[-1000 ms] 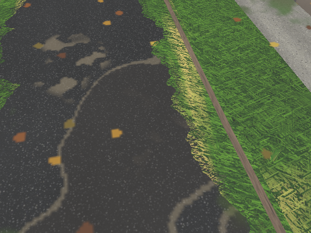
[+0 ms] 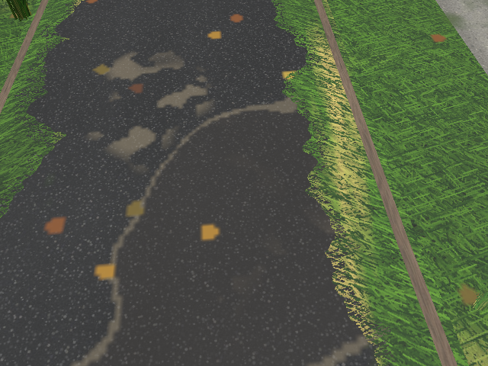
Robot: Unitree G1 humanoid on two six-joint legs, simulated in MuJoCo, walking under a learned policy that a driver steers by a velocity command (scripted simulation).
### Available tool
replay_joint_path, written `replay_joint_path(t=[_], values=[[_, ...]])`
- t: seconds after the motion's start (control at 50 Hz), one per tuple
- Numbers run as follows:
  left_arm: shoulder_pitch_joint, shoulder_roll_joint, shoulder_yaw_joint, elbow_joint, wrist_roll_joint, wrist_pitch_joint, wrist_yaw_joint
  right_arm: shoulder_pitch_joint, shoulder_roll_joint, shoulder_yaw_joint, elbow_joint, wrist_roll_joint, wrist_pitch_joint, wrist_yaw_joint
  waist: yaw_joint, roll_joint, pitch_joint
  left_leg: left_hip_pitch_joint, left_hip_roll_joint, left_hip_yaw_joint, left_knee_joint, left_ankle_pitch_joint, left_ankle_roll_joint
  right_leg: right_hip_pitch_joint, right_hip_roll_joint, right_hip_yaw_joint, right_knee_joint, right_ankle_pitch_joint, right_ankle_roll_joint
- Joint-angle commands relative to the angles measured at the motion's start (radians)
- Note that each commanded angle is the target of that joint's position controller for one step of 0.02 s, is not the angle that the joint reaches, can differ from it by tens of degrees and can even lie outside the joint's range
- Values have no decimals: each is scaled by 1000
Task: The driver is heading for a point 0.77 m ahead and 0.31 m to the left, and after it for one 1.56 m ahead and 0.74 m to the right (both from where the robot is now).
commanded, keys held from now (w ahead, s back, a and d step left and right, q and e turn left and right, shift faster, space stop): q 0.50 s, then w+q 0.50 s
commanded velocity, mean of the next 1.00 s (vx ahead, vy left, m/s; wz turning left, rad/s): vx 0.25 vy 0.00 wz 0.56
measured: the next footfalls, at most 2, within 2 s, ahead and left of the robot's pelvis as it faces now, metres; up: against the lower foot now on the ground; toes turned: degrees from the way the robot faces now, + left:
left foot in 0.20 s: +0.26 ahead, +0.06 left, +0.00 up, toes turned +12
right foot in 0.84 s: +0.35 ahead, -0.09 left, +0.00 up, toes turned +32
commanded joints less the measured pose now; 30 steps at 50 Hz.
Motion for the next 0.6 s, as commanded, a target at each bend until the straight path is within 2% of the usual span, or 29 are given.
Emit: replay_joint_path(t=[0.02,0.06,0.08,0.1,0.14,0.16,0.18,0.2,0.22,0.24,0.26,0.28,0.3,0.32,0.34,0.36,0.38,0.42,0.5,0.54,0.56,0.6], values=[[70,81,2,-15,0,-15,10,-80,15,7,-81,3,6,9,-6,-100,121,-171,1,44,-76,79,-10,4,-253,85,-106,584,-13],[40,79,-6,-21,-5,-13,18,-157,37,21,-115,3,4,13,-13,-103,151,-70,-26,109,-278,125,-18,-75,-215,-2,-72,724,-1],[46,90,-6,-18,-8,-13,24,-186,44,27,-129,3,4,14,-7,-111,150,-7,-47,147,-371,145,-18,-92,-208,-27,-41,788,2],[62,110,-3,-13,-11,-13,30,-179,34,27,-132,1,5,13,-9,-124,125,61,-78,183,-416,147,-12,-85,-213,-41,11,897,4],[55,153,10,-17,-17,-14,43,-79,-9,16,-113,-6,6,8,-53,-162,45,198,-126,202,-440,129,26,-59,-233,-54,159,1116,13],[30,169,17,-27,-19,-11,47,7,-36,6,-93,-11,3,6,-94,-181,-6,279,-132,178,-452,121,58,-54,-251,-49,271,1146,12],[0,174,22,-43,-18,-7,45,109,-73,-8,-65,-18,-4,4,-138,-185,-65,375,-131,137,-499,138,92,-64,-262,-35,431,1070,7],[-44,182,30,-63,-24,-4,34,186,-109,-25,-46,-26,-15,-2,-197,-140,-104,485,-110,89,-634,243,126,-120,-227,-44,669,833,17],[-11,108,21,-94,-15,1,19,146,-184,-42,-58,-20,-21,-10,-127,51,-153,657,104,-135,-594,683,182,-336,-98,-48,986,-97,39],[107,84,19,-135,-34,19,19,138,-278,-66,-92,-4,-11,-11,-67,130,-326,848,346,-546,-581,1010,395,-533,17,121,1290,-364,60],[48,116,20,-151,-14,25,12,95,-255,-66,-122,23,12,-24,-83,16,-319,754,340,-550,-702,706,413,-599,-30,211,1289,-248,60],[-35,126,22,-178,-6,25,8,12,-190,-49,-141,29,21,-34,-66,-33,-165,600,305,-489,-772,503,371,-633,-61,209,1229,-171,62],[-70,136,29,-184,4,26,8,-33,-141,-35,-146,27,23,-39,-31,-87,-67,472,250,-426,-814,457,316,-617,-89,214,1138,-132,66],[-73,146,36,-192,17,40,10,-27,-118,-29,-144,29,21,-43,-10,-88,-41,398,208,-366,-820,512,282,-570,-104,222,1065,-120,72],[-55,135,36,-190,24,64,13,-20,-107,-25,-141,26,18,-43,5,-80,-40,341,173,-315,-822,533,252,-514,-107,222,1006,-115,79],[-48,118,33,-192,22,82,15,-17,-116,-25,-142,19,11,-40,15,-72,-48,315,144,-287,-814,559,230,-484,-101,220,962,-108,83],[-49,106,31,-197,18,93,15,-16,-135,-30,-147,13,6,-36,21,-60,-63,306,123,-269,-806,585,214,-474,-95,215,929,-93,87],[-87,111,32,-220,15,105,13,-6,-167,-38,-159,10,6,-33,15,-25,-87,319,100,-264,-801,546,182,-499,-93,216,866,-53,98],[-215,151,42,-281,16,127,10,28,-187,-48,-180,18,30,-39,-26,38,-94,366,78,-335,-827,239,118,-584,-94,238,775,3,125],[-269,161,43,-307,20,129,2,47,-191,-51,-188,19,38,-39,-46,53,-91,383,70,-410,-884,-120,125,-616,-96,250,724,18,138],[-294,167,44,-320,21,127,-1,53,-196,-53,-192,17,40,-37,-54,67,-74,391,74,-451,-910,-239,135,-636,-93,252,694,18,142],[-329,173,44,-336,20,117,-6,76,-202,-56,-197,12,38,-32,-67,70,-51,420,87,-505,-934,-321,150,-653,-83,256,630,12,141]])
Velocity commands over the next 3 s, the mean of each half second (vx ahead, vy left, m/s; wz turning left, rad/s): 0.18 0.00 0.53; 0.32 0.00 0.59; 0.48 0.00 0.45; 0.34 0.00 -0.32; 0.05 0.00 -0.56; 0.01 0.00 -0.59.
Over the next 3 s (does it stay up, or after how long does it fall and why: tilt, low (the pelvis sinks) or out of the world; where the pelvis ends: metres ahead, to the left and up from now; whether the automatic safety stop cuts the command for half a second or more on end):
stays up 0.68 0.40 -0.01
